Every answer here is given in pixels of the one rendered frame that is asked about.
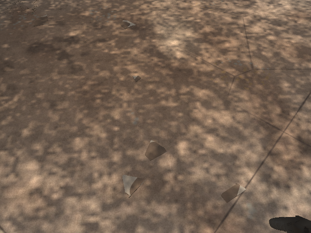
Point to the right robot hand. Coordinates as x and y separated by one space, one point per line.
291 224

